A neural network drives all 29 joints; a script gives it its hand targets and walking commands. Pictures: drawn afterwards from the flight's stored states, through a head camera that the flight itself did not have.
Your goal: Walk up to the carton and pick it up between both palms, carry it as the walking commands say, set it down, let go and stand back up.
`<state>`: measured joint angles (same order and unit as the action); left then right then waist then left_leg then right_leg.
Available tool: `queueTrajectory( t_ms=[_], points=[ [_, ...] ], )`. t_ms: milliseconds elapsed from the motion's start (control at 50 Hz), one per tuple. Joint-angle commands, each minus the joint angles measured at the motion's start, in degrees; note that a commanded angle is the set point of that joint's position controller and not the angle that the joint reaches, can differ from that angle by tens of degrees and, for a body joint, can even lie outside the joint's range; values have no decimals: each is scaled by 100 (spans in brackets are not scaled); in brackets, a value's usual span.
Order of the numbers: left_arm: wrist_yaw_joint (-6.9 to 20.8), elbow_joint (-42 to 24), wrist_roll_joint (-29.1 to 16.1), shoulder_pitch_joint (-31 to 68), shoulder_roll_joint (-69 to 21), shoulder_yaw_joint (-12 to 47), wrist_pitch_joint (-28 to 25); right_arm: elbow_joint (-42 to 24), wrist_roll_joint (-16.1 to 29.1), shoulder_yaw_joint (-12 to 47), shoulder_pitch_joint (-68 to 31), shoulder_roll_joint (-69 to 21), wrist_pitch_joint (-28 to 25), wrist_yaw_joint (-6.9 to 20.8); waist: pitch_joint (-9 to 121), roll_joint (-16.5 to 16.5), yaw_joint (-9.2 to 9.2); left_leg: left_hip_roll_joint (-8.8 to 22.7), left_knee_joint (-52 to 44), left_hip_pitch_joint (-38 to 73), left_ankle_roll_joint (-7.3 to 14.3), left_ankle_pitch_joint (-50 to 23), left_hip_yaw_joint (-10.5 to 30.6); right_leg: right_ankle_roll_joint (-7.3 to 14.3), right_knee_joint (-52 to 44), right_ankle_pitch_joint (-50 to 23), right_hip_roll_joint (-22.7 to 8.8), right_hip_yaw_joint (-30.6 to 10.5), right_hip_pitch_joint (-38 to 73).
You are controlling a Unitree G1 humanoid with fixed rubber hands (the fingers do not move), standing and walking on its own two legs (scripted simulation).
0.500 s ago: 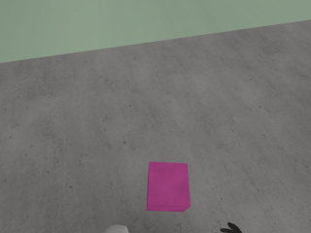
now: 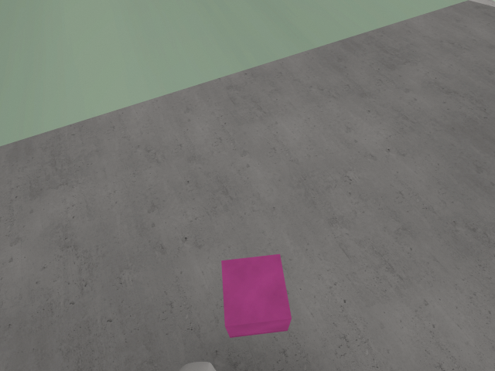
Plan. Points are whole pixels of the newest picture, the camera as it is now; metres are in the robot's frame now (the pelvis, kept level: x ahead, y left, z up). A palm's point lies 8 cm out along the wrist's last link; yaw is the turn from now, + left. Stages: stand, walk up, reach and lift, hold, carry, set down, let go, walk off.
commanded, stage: walk up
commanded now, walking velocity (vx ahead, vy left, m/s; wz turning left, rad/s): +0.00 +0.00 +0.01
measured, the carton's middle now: (254, 296) +0.42 +0.01 -0.68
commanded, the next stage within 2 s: stand in 0.32 s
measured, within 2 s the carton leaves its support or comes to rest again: neither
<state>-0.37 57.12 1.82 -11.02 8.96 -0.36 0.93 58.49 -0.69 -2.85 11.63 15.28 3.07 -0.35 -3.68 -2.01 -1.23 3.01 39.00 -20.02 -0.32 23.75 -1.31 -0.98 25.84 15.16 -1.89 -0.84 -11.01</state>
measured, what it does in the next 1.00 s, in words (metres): steps on the spot: left foot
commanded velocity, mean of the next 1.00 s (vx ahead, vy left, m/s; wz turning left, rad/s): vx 0.00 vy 0.00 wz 0.00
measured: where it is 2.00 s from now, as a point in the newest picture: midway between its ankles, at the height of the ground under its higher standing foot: outside the picture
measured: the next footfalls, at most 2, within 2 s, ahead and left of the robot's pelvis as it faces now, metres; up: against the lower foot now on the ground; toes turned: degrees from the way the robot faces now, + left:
left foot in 0.12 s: +0.04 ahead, +0.11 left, +0.00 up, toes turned -5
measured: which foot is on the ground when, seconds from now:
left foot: up 0.00-0.10, down 0.12-1.00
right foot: down 0.00-1.00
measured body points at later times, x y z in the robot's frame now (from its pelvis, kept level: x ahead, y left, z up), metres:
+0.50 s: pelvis +0.01 -0.02 +0.00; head +0.03 -0.02 +0.45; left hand +0.00 +0.21 -0.16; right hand +0.03 -0.23 -0.16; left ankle +0.00 +0.10 -0.74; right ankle -0.02 -0.13 -0.74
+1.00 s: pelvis +0.01 -0.02 -0.02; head +0.10 -0.02 +0.42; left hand +0.18 +0.21 -0.15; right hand +0.19 -0.22 -0.15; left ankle +0.00 +0.11 -0.74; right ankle -0.02 -0.13 -0.74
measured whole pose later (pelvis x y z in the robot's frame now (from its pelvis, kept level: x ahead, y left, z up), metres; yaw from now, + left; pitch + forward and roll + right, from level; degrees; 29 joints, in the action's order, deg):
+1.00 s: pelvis +0.01 -0.02 -0.02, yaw +1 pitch +15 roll +0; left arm 0.5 30.5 -0.8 -0.7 9.5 -2.0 32.9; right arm 29.1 -1.0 0.0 1.2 8.4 33.3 0.8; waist 4.6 -0.2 0.8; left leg 0.7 38.0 -34.7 -0.6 17.8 -0.4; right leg 0.5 38.7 20.3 -0.1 0.3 -33.0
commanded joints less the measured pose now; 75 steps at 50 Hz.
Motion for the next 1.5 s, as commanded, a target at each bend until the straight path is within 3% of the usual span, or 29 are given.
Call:
queueTrajectory(
  t_ms=[0, 40, 60, 120, 140, 180, 240, 380, 620, 640, 660, 720, 740, 760, 800, 820, 840, 920, 1000, 1060, 1080, 1140, 1240, 1280, 1320, 1360, 1400, 1460, 1480],
  points=[
    [-128, -324, -45, 96, 1173, -183, -172, -167, 65, 28, 150, 138, -167, -2, 546, 1256, -31, -91, -145, 198, 43, -86, 22, 747, -802, -2901, -1122, -541, 622],
    [-148, -162, -46, 40, 1175, -155, -136, -120, 62, 93, 208, 38, -206, -86, 434, 1051, -44, -138, -1035, 653, 40, -559, 10, 749, -764, -2243, -1077, -722, 490],
    [-158, -121, -67, 63, 1149, -181, -100, -51, 60, 99, 261, 38, -255, -99, 341, 928, -102, -95, -1707, 1016, 43, -1324, 7, 658, -729, -2030, -1046, -700, 312],
    [-162, 109, -124, -320, 689, -140, -84, 152, 43, 87, 624, 274, -345, -138, 228, -211, 80, 579, -2141, 1680, 257, -2832, 656, 290, -589, -926, -468, -339, -57],
    [-167, 185, -98, -408, 605, -124, -79, 183, 76, 121, 631, 266, -345, -141, 175, -450, 140, 710, -2119, 1799, 295, -2926, 736, 273, -633, -315, -295, -279, -305],
    [-157, 302, -130, -365, 576, -82, -81, 165, 91, 138, 299, 168, -336, -119, -133, -868, 144, 581, -2390, 1020, 323, -1872, 893, 150, -738, -437, -206, -105, 209],
    [-140, 498, -101, -402, 713, -134, -128, 227, 83, 123, 321, 49, -359, -169, -36, -159, 139, 400, -2301, 1278, 268, -2106, 576, 177, -798, -831, -381, -208, 197],
    [-190, 747, -115, -606, 450, -68, -181, 412, 83, 180, 552, -198, -357, -167, 41, 526, 79, 391, -2121, 1449, 228, -2015, 486, 154, -976, -1056, -389, -221, 129],
    [-232, 859, -117, -947, 456, -84, -207, 597, 78, 193, 662, -210, -358, -199, -71, 269, 104, 336, -2020, 1214, 124, -2223, 337, 184, -897, -1396, -444, -250, 220],
    [-216, -3200, -846, 3545, 1152, 10, 10, -3323, 468, 409, -3203, 222, -188, -196, 1008, 333, 99, -202, -764, -392, 260, -177, 170, 528, 213, 1170, -105, -144, -1421],
    [-290, -2432, -864, 3036, 975, 206, 544, -2297, 619, 432, -2670, -144, 332, -277, 750, 159, 68, -189, -678, -112, 93, 704, 78, 349, 281, 1871, -101, 67, -1657],
    [-238, -2485, -757, 2298, 1257, -10, 1769, -2767, 318, 178, -2315, 287, 1429, -312, 882, 305, 184, -189, -428, -171, 16, 170, -224, 420, 456, 1376, -249, 342, -2285],
    [-249, -2590, -706, 1782, 1171, 18, 2226, -2817, 385, 159, -1868, 124, 1910, -298, 961, -60, 244, -146, -445, -219, 30, -297, -194, 538, 524, 891, -112, 215, -2240],
    [-214, -2684, -745, 1370, 1027, 92, 2626, -2828, 373, 92, -1430, -31, 2314, -211, 1334, 37, 105, -146, -348, -68, 68, -1068, -142, 512, 599, 161, -10, 49, -2352],
    [-152, -2599, -816, 590, 804, 133, 3372, -2632, 529, 314, -600, -199, 3134, -140, 1845, 15, 116, -230, -281, -52, 217, -2166, 27, 431, 818, -1006, 204, -43, -1608],
    [-89, -2429, -803, 181, 547, 101, 3691, -2459, 499, 286, -67, -159, 3465, -103, 2166, -279, 116, -312, -223, -135, 245, -2771, 74, 432, 942, -1506, 287, -101, -1338],
    [-13, -2323, -733, -52, 469, 67, 3721, -2627, 324, 359, -82, -321, 3501, -39, 2197, 103, 128, -356, -165, -83, 281, -3181, 216, 397, 987, -1792, 338, -125, -1373],
    [128, -2688, -245, -523, 144, -179, 3439, -3127, -120, 108, 110, -122, 3185, 134, 2212, 182, 218, -492, -106, 233, 72, -4533, 372, 365, 1004, -2847, 485, 3, -1679],
    [185, -3000, 175, 409, 479, -824, 2681, -3763, -477, -215, -878, -279, 2525, 121, 2209, 649, 437, -539, 144, -1092, 97, -3989, 312, 156, 1413, -3099, 398, -66, -1923],
    [284, -3435, 229, 966, 788, -1202, 1961, -4040, -461, -269, -1223, -516, 1904, 99, 2952, 570, 445, -498, 628, -1818, 86, -3970, 217, 76, 2001, -3291, 247, -167, -1833],
    [311, -3488, 194, 1041, 852, -1241, 1804, -4017, -384, -322, -1224, -508, 1753, 79, 3254, 625, 325, -462, 754, -1837, 79, -3984, 188, 16, 2205, -3386, 259, -138, -1838],
    [338, -4017, 60, 1073, 665, -1115, 1397, -4097, -126, -162, -1410, -549, 1373, 84, 4043, 340, 358, -409, 989, -1367, 13, -4470, 212, -31, 2398, -3077, 304, -184, -2177],
    [353, -4257, -167, 1669, 747, -1095, 1662, -4321, 75, -170, -2073, -254, 1636, -45, 4395, 178, 331, -551, 1087, -1711, -113, -3119, -77, -76, 2423, -2359, 406, -157, -2103],
    [360, -3925, -302, 2202, 664, -994, 1994, -4009, 60, -180, -2603, -190, 1931, -4, 3553, 132, 245, -510, 914, -2020, -133, -1321, -155, -90, 2345, -271, 410, 0, -2706],
    [381, -3624, -282, 2347, 794, -1155, 2256, -3927, 117, -111, -3004, -222, 2167, 24, 3074, 180, 438, -498, 949, -2127, -100, -787, -234, -60, 2233, 481, 354, -3, -2956],
    [383, -3363, -292, 3036, 908, -1251, 2441, -3764, 116, -135, -3690, -187, 2362, -9, 2794, 292, 442, -487, 987, -2395, -69, -74, -300, -31, 2178, 1239, 294, -68, -2987],
    [352, -3251, -267, 3679, 1060, -1351, 2518, -3539, 216, -82, -4406, -249, 2491, 9, 2531, 359, 615, -477, 1060, -2550, -54, 245, -292, -42, 2235, 1809, 263, -69, -3157],
    [268, -2984, -282, 4292, 1027, -1262, 2572, -3036, 112, -307, -4876, -31, 2565, -35, 2550, 341, 461, -479, 1113, -2639, -90, 348, -266, -22, 2296, 1910, 304, -20, -3300],
    [242, -2800, -263, 4636, 1093, -1351, 2556, -3011, 93, -325, -5380, -45, 2540, -69, 2498, 453, 525, -454, 1156, -2732, -61, 384, -232, -37, 2314, 1942, 299, -17, -3392]
  ],
)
